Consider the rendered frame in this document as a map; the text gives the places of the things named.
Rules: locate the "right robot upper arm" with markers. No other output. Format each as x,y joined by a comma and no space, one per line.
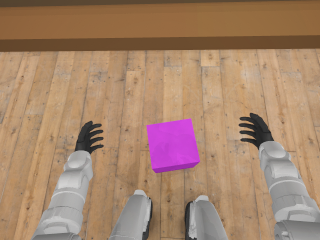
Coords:
296,230

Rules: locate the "robot thigh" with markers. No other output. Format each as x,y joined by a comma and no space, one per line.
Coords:
130,223
205,218

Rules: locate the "carton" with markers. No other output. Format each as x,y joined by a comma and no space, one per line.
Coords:
172,145

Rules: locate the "left robot thigh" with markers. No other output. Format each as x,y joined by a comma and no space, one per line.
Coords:
130,223

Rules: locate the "robot left hand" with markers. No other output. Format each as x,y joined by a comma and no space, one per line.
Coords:
84,140

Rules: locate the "robot right hand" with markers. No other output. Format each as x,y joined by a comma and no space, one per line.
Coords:
260,132

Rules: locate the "right robot thigh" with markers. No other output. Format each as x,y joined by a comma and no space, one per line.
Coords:
205,218

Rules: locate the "robot left forearm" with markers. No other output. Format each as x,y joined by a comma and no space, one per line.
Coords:
64,213

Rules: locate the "robot right forearm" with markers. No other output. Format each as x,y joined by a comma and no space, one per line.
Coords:
290,199

